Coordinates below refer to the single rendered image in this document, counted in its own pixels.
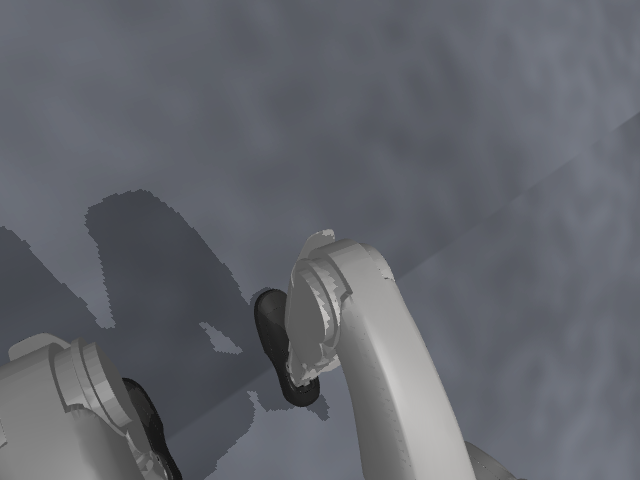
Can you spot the right robot hand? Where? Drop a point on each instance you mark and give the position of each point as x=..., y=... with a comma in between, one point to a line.
x=486, y=467

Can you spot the left robot foot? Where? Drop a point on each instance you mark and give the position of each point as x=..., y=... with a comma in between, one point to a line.
x=153, y=427

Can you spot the right robot foot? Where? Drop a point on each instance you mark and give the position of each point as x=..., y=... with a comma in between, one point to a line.
x=269, y=314

